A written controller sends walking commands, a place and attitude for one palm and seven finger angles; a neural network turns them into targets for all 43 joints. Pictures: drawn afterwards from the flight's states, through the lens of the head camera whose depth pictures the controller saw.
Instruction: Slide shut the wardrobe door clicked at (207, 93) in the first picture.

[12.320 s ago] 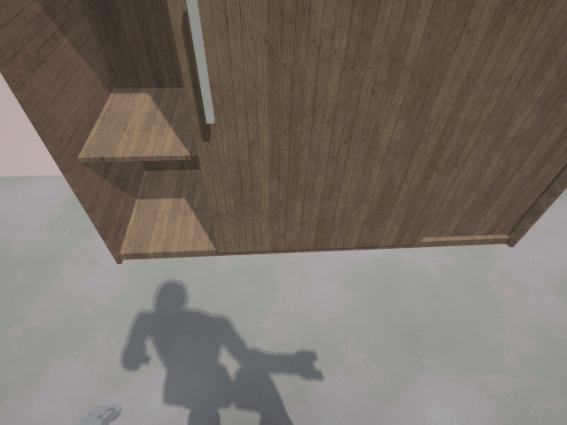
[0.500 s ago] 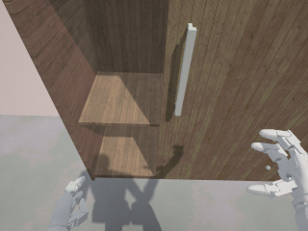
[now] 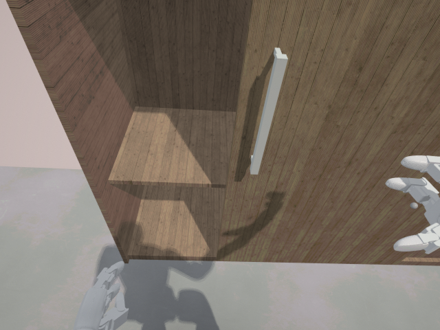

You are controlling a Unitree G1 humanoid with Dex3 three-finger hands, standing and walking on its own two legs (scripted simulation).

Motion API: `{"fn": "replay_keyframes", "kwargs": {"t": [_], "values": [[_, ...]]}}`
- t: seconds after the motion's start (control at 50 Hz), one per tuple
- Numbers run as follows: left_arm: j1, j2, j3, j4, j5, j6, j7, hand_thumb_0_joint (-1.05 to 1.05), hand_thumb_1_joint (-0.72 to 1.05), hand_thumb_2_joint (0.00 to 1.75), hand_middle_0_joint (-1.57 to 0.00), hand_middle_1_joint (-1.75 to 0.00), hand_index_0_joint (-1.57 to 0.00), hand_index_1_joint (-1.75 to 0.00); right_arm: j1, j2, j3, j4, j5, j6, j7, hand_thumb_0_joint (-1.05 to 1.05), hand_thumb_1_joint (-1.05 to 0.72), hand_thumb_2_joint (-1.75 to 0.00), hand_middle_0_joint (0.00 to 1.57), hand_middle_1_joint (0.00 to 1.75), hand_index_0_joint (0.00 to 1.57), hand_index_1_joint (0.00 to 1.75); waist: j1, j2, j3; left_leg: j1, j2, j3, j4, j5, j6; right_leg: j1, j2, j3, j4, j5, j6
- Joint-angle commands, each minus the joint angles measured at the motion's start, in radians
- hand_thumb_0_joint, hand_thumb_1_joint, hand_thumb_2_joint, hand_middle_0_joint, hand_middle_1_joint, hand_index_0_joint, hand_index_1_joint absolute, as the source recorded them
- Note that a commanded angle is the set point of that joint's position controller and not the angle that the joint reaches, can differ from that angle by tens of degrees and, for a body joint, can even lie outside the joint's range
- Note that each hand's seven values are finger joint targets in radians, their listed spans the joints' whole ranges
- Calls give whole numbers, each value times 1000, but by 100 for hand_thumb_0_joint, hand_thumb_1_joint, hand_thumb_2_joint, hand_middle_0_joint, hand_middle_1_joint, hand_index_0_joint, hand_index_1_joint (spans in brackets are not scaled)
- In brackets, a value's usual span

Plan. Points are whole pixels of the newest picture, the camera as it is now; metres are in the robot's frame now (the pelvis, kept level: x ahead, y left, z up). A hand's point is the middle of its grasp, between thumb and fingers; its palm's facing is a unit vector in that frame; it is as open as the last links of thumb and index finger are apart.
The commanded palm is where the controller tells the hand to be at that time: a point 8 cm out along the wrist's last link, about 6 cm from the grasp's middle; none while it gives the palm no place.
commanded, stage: raise the hand with hooked fingers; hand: right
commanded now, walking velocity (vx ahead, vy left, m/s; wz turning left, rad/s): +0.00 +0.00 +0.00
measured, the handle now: (264, 119) +0.54 -0.08 +0.11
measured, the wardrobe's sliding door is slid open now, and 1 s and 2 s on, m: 0.41 0.41 0.41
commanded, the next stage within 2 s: move the hooked fingers beside the handle in 0.40 s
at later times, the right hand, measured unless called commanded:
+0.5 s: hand (401, 212) +0.28 -0.27 +0.14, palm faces +0.05 +1.00 -0.06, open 14.0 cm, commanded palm +0.25 -0.31 +0.15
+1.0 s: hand (372, 183) +0.33 -0.24 +0.15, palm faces +0.03 +1.00 -0.02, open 14.0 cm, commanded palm +0.31 -0.28 +0.14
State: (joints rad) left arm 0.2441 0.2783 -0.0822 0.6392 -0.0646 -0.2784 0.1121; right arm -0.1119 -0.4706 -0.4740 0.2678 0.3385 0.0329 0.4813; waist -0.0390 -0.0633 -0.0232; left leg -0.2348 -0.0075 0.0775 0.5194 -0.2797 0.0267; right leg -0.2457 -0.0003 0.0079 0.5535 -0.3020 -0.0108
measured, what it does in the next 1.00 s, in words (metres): stands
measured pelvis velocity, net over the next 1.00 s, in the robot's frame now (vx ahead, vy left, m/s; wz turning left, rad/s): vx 0.00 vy -0.01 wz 0.02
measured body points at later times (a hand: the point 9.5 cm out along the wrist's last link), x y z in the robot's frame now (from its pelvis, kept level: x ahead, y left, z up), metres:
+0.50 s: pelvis +0.00 +0.00 +0.00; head -0.01 +0.02 +0.45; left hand +0.18 +0.24 -0.07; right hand +0.27 -0.32 +0.15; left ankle +0.00 +0.10 -0.73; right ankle +0.00 -0.11 -0.73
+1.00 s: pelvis +0.00 -0.01 +0.00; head +0.00 +0.01 +0.45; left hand +0.16 +0.23 -0.08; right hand +0.32 -0.29 +0.15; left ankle +0.00 +0.10 -0.73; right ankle +0.00 -0.11 -0.73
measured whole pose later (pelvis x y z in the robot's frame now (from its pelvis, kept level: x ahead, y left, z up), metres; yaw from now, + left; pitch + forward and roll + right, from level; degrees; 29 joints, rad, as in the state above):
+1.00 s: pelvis +0.00 -0.01 +0.00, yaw +1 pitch +0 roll +0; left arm 0.25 0.27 -0.07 0.65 -0.06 -0.27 0.11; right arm -0.24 -0.37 -0.38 0.35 0.28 0.00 0.36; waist -0.01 -0.05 -0.03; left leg -0.25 0.00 0.05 0.51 -0.27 0.02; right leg -0.24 0.01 -0.02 0.52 -0.29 -0.02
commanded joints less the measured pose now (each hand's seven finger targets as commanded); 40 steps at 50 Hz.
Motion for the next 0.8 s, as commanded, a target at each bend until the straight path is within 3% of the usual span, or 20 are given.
{"fn": "replay_keyframes", "kwargs": {"t": [0.0, 0.02, 0.04, 0.08, 0.12, 0.18, 0.28, 0.3, 0.36, 0.42, 0.46, 0.5, 0.52, 0.56, 0.64, 0.66, 0.78], "values": [[-112, 125, 62, -173, -3, -59, 1, 0, 90, 90, -20, -30, -20, -30, -158, -219, -63, -193, 33, -39, 26, 0, 50, -30, 30, 120, 30, 120, -3, 52, -188, 62, 7, -41, -55, 284, -10, 39, 8, 24, -59, 250, -26], [-113, 127, 65, -176, -1, -59, -1, 0, 90, 90, -20, -30, -20, -30, -161, -245, -96, -217, 38, -48, 20, 0, 50, -30, 30, 120, 30, 120, -10, 66, -215, 73, 7, -44, -53, 289, -13, 40, 9, 22, -56, 255, -27], [-117, 123, 67, -179, 0, -61, -3, 0, 90, 90, -20, -30, -20, -30, -165, -257, -116, -247, 42, -62, 13, 0, 50, -30, 30, 120, 30, 120, -13, 39, -236, 82, 9, -46, -51, 296, -14, 54, 11, 16, -53, 264, -27], [-122, 117, 64, -181, 6, -64, -5, 0, 90, 90, -20, -30, -20, -30, -189, -294, -158, -291, 49, -93, -11, 0, 50, -30, 30, 120, 30, 120, -22, 21, -228, 98, 6, -48, -56, 288, -10, 46, 13, 16, -62, 263, -26], [-118, 109, 66, -178, 7, -71, -2, 0, 90, 90, -20, -30, -20, -30, -206, -295, -166, -339, 39, -120, -38, 0, 50, -30, 30, 120, 30, 120, -21, -46, -248, 99, 5, -40, -52, 309, -7, 83, 11, 9, -67, 294, -26], [-115, 106, 64, -160, 7, -74, 2, 0, 90, 90, -20, -30, -20, -30, -216, -262, -136, -301, 22, -121, -56, 0, 50, -30, 30, 120, 30, 120, -6, -60, -182, 71, 8, -47, -67, 299, -8, 71, 8, 0, -69, 269, -27], [-111, 118, 66, -150, -2, -69, 14, 0, 90, 90, -20, -30, -20, -30, -211, -203, -60, -201, 17, -78, -22, 0, 50, -30, 30, 120, 30, 120, 12, 11, -127, 36, 12, -56, -84, 232, -15, 40, 5, 6, -77, 198, -29], [-112, 120, 67, -153, -5, -68, 16, 0, 90, 90, -20, -30, -20, -30, -213, -209, -56, -199, 16, -70, -15, 0, 50, -30, 30, 120, 30, 120, 11, -8, -136, 33, 12, -59, -85, 218, -15, 42, 7, 3, -76, 188, -29], [-119, 118, 64, -159, -1, -67, 15, 0, 90, 90, -20, -30, -20, -30, -210, -226, -72, -224, 24, -73, -6, 0, 50, -30, 30, 120, 30, 120, 5, 30, -169, 58, 10, -59, -81, 218, -15, 47, 6, 12, -71, 199, -29], [-125, 110, 64, -166, 2, -72, 14, 0, 90, 90, -20, -30, -20, -30, -216, -261, -121, -276, 30, -98, -18, 0, 50, -30, 30, 120, 30, 120, -7, -5, -229, 83, 9, -51, -69, 260, -14, 76, 10, 9, -71, 235, -30], [-124, 108, 60, -160, 6, -73, 11, 0, 90, 90, -20, -30, -20, -30, -205, -270, -135, -278, 33, -111, -30, 0, 50, -30, 30, 120, 30, 120, -10, 9, -209, 85, 4, -48, -72, 268, -13, 70, 8, 10, -71, 245, -29], [-127, 104, 57, -151, 3, -74, 13, 0, 90, 90, -20, -30, -20, -30, -266, -204, -69, -261, 27, -112, -34, 0, 50, -30, 30, 120, 30, 120, 9, -18, -171, 45, 3, -43, -74, 249, -11, 71, 9, 12, -81, 223, -27], [-120, 106, 60, -141, 0, -73, 16, 0, 90, 90, -20, -30, -20, -30, -281, -206, -67, -228, 24, -107, -38, 0, 50, -30, 30, 120, 30, 120, 18, -7, -140, 19, 0, -38, -80, 226, -12, 69, 4, 15, -84, 204, -26], [-120, 106, 56, -132, -3, -73, 20, 0, 90, 90, -20, -30, -20, -30, -343, -139, 19, -201, 14, -97, -39, 0, 50, -30, 30, 120, 30, 120, 36, -16, -101, -15, 2, -44, -93, 172, -10, 63, 4, 19, -87, 158, -25], [-117, 110, 58, -140, -3, -77, 25, 0, 90, 90, -20, -30, -20, -30, -377, -143, 44, -203, -10, -82, -55, 0, 50, -30, 30, 120, 30, 120, 30, -29, -161, -2, 6, -38, -84, 155, -7, 85, 6, 32, -95, 153, -26], [-112, 111, 58, -134, -1, -74, 24, 0, 90, 90, -20, -30, -20, -30, -373, -161, 30, -190, -14, -84, -64, 0, 50, -30, 30, 120, 30, 120, 27, 4, -161, 7, 4, -39, -89, 148, -7, 77, 3, 32, -94, 152, -26], [-121, 104, 58, -135, 8, -66, 15, 0, 90, 90, -20, -30, -20, -30, -402, -206, -46, -182, -18, -115, -115, 0, 50, -30, 30, 120, 30, 120, 2, 26, -235, 65, 7, -36, -68, 222, -5, 79, 3, 29, -96, 221, -21]]}}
